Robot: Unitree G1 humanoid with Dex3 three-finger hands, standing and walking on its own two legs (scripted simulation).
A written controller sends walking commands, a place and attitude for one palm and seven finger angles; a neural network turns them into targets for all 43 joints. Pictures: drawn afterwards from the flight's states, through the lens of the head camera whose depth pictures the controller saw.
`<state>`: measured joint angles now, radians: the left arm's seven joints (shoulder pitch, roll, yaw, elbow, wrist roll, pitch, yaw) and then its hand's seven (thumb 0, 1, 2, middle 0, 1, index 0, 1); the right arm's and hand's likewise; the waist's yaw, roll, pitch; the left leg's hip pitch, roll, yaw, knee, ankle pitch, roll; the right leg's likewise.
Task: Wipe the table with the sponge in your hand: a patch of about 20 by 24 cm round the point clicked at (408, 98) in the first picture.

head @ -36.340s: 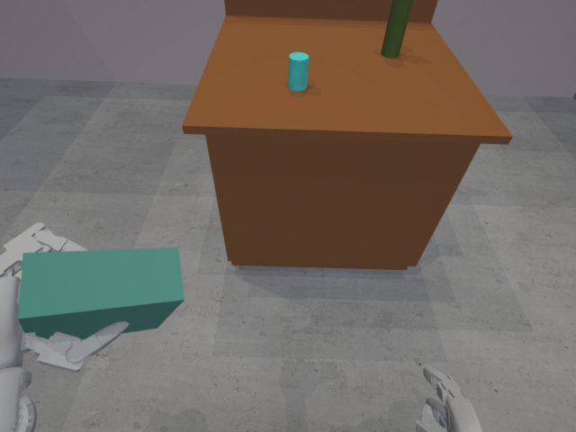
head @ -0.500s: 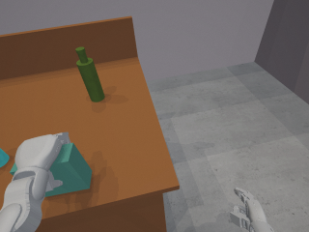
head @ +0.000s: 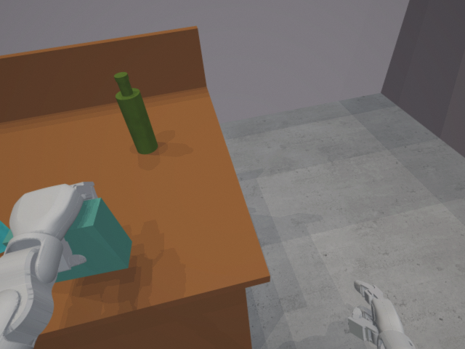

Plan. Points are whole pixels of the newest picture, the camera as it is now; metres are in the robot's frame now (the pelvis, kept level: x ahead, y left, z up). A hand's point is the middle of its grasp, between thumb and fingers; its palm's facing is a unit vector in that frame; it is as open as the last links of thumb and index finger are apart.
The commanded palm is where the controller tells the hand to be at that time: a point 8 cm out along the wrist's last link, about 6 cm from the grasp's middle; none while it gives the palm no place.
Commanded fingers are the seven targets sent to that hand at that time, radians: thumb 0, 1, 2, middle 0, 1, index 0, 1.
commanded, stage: lift the sponge slowly off the table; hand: left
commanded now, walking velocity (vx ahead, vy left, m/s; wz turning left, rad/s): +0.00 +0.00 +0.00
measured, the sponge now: (82, 249) +0.23 +0.31 +0.07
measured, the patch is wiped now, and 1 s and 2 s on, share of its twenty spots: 1.00 1.00 1.00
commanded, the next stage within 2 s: bring the sponge back beside the body in 0.78 s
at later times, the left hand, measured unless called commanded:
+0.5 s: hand (61, 214) +0.24 +0.30 +0.16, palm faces +0.09 -0.05 -0.99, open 9.6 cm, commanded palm +0.21 +0.30 +0.23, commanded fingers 0.00 0.10 1.30 -1.20 -1.60 -1.20 -1.60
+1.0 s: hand (66, 212) +0.24 +0.29 +0.17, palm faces +0.09 -0.05 -0.99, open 9.6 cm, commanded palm +0.20 +0.29 +0.24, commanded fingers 0.00 0.10 1.30 -1.20 -1.60 -1.20 -1.60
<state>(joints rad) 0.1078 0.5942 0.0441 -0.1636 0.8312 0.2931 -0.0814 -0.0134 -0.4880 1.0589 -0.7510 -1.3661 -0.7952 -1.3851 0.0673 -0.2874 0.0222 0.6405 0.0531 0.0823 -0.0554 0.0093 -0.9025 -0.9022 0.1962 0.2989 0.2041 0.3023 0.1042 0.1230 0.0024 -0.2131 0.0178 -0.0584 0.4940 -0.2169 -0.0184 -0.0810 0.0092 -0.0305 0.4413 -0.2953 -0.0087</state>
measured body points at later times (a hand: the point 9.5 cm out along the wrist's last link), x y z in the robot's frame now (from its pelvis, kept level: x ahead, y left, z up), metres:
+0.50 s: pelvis -0.01 +0.00 +0.00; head -0.03 -0.04 +0.45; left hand +0.23 +0.30 +0.21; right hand +0.24 -0.19 -0.08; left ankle +0.04 +0.13 -0.74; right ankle -0.03 -0.12 -0.74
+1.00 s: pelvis -0.02 +0.00 +0.00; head -0.04 -0.05 +0.45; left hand +0.23 +0.29 +0.22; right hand +0.24 -0.20 -0.08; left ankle +0.04 +0.13 -0.74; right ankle -0.03 -0.12 -0.74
